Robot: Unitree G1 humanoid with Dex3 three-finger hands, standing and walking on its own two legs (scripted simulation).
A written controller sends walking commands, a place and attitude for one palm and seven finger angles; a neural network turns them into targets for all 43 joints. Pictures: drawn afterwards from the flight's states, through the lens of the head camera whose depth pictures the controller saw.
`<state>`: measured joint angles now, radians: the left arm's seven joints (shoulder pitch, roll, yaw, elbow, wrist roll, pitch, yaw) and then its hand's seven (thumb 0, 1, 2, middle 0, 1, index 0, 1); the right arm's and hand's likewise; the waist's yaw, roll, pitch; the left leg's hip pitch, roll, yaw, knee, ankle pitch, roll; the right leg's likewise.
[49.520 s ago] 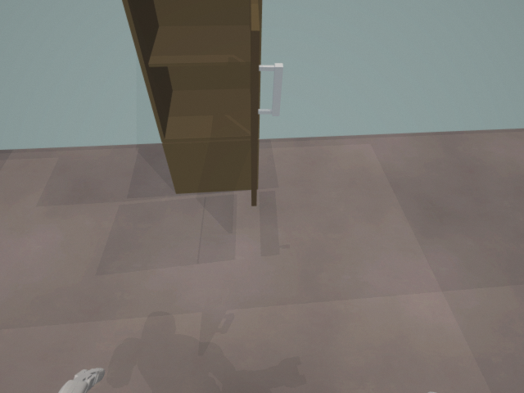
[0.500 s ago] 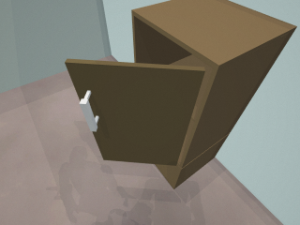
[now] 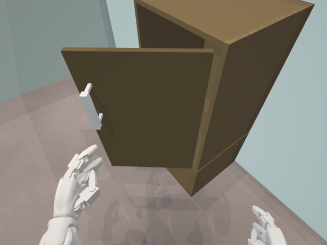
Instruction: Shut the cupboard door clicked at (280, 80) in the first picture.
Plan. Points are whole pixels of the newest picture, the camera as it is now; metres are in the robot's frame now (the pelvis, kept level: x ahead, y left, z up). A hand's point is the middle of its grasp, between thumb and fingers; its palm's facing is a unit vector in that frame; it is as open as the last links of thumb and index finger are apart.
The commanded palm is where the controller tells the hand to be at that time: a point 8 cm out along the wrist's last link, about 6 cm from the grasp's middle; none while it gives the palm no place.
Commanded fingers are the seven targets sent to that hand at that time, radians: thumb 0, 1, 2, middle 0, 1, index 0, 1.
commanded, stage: raise the hand and make a fist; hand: left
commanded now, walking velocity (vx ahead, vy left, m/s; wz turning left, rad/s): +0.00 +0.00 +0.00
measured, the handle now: (93, 107) +0.49 +0.22 +0.05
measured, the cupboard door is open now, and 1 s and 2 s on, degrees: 50 50 50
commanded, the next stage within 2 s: bring the fist close to the handle in 1.64 s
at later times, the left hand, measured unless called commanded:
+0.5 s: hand (94, 217) +0.20 +0.17 -0.01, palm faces -0.12 -0.99 +0.02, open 4.4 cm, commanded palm +0.16 +0.24 +0.01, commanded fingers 0.00 0.90 0.90 -0.92 -1.08 -0.92 -1.08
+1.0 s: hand (60, 203) +0.21 +0.22 +0.06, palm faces +0.05 -1.00 -0.05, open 3.1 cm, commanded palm +0.18 +0.26 +0.04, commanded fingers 0.00 0.90 0.90 -1.30 -1.50 -1.30 -1.50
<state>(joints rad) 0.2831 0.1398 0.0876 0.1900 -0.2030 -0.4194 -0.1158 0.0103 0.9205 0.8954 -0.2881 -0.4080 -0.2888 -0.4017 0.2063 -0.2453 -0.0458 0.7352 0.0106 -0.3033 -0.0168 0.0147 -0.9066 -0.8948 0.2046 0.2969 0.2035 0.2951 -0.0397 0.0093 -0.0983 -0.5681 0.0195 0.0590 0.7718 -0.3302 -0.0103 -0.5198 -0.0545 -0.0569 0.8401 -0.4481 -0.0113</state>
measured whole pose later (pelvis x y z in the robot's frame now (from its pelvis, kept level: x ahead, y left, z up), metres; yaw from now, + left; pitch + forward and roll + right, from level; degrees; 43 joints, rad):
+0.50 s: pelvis -0.03 +0.01 -0.05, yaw +0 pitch +12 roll -2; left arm 0.34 0.23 0.09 -0.04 -0.28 -0.18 -0.29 0.01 0.90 0.90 -0.74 -0.89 -0.74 -0.89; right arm 0.27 -0.18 0.04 0.51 0.05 -0.18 -0.07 0.02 -0.90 -0.89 0.21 0.30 0.21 0.30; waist -0.01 0.05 -0.10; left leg -0.90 0.06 0.01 1.13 -0.44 0.00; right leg -0.80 -0.02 -0.08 1.12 -0.53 -0.01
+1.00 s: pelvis -0.01 +0.03 -0.03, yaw +1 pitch +11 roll -3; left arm 0.40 0.25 0.16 -0.18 -0.29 -0.31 -0.21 0.02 0.90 0.90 -1.19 -1.39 -1.19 -1.38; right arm 0.23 -0.22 0.03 0.46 0.04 -0.18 -0.05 0.02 -0.90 -0.90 0.20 0.30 0.20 0.30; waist 0.02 0.04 -0.12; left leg -0.80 0.04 0.00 1.06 -0.45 0.02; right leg -0.67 -0.04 -0.10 1.01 -0.52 0.01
